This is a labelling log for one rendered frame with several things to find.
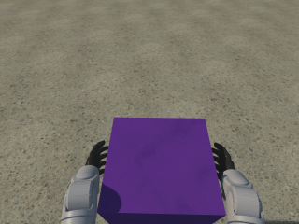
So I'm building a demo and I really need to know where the left robot hand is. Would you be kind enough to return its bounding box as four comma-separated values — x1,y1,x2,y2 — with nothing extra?
85,140,109,175

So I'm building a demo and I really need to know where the right robot hand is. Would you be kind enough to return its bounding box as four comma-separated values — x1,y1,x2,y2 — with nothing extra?
212,142,235,182

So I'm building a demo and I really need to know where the right robot forearm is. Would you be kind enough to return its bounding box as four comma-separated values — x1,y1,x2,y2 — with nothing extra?
221,169,265,224

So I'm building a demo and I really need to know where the carton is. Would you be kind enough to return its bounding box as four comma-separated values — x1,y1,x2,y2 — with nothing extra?
97,117,226,224

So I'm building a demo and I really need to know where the left robot forearm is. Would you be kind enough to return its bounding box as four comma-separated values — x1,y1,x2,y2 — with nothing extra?
61,165,100,224

